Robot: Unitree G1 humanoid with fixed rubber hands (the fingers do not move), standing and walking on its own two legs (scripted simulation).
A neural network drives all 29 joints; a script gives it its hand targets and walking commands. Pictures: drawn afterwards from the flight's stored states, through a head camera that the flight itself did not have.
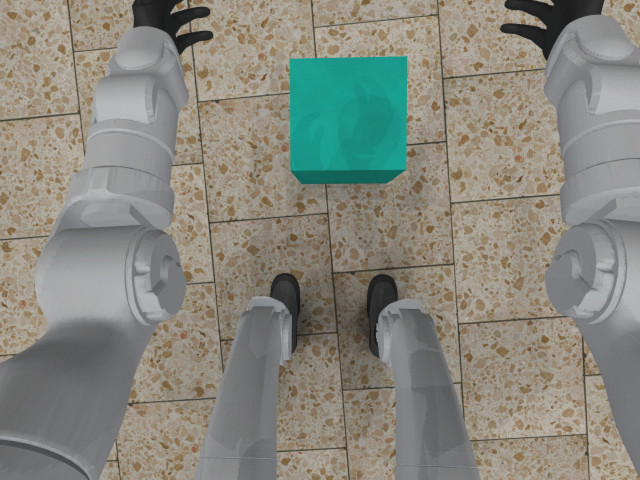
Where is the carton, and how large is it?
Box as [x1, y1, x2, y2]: [290, 56, 406, 183]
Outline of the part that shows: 406,56 290,59 290,170 301,183 387,182 405,169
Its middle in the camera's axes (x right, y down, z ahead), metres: +0.06 -0.24 +0.82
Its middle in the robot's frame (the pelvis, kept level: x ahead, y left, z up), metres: +0.56 -0.01 -0.53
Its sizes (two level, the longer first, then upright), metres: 0.210 0.200 0.250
